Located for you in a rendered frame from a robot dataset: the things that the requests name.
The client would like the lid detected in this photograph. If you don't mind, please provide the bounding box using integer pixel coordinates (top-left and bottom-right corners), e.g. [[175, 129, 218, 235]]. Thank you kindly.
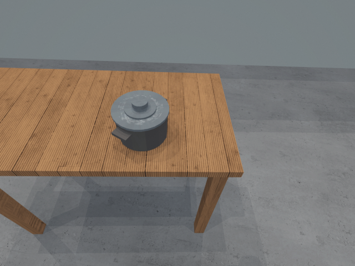
[[111, 90, 169, 132]]

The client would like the table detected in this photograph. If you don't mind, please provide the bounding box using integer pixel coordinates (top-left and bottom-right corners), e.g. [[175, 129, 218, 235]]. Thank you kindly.
[[0, 68, 244, 234]]

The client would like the knob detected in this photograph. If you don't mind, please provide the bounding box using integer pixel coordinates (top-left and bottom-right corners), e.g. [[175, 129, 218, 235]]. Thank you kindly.
[[131, 96, 148, 110]]

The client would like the pot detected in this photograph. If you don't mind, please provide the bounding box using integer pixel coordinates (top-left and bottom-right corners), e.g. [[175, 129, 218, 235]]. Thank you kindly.
[[111, 99, 168, 151]]

